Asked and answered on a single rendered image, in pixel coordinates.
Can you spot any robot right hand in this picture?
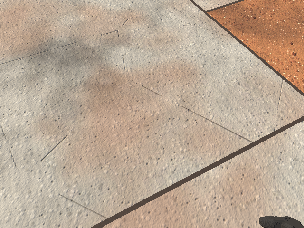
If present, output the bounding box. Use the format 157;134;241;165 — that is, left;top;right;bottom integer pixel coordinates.
258;216;304;228

